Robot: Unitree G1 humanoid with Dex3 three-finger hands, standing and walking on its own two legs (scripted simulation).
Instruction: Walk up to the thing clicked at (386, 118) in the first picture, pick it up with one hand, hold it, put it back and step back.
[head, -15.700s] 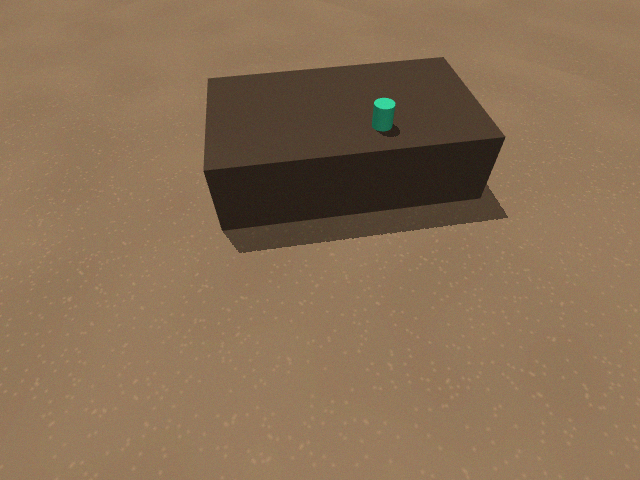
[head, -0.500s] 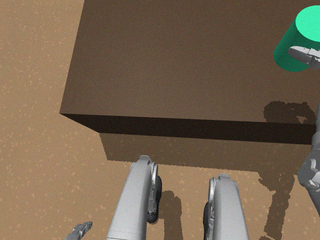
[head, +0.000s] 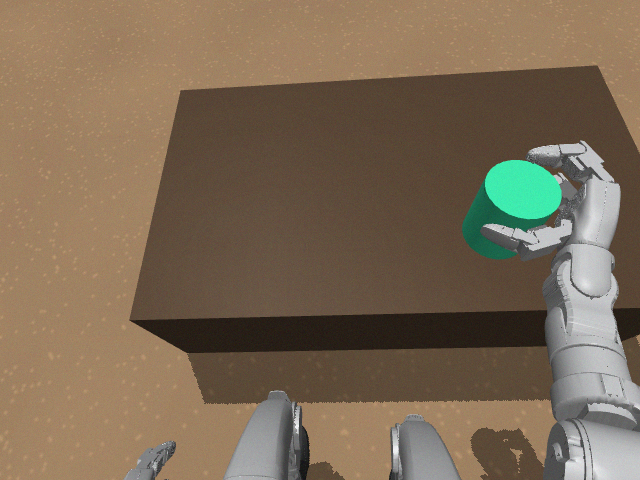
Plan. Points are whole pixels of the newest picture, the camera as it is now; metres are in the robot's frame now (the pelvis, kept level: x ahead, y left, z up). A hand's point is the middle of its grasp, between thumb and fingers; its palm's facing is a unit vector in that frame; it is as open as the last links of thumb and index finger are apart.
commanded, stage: lift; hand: right
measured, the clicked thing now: (506, 212) +0.44 -0.19 +0.02
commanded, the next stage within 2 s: hold in 0.94 s
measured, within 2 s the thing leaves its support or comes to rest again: neither
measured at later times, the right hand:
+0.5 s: hand (536, 203) +0.40 -0.19 +0.10, palm faces +0.25 +0.97 -0.01, open 11.6 cm
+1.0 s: hand (548, 200) +0.39 -0.19 +0.12, palm faces +0.24 +0.97 +0.00, open 11.6 cm
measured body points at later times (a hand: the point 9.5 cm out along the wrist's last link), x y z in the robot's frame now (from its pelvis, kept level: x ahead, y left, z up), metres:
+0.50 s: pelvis +0.02 +0.01 +0.05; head +0.10 +0.00 +0.49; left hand +0.12 +0.26 -0.07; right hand +0.38 -0.24 +0.10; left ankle +0.07 +0.14 -0.63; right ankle +0.00 -0.13 -0.63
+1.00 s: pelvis +0.04 +0.00 +0.07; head +0.10 +0.00 +0.51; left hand +0.15 +0.25 -0.05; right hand +0.37 -0.24 +0.12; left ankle +0.07 +0.14 -0.63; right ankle +0.00 -0.13 -0.63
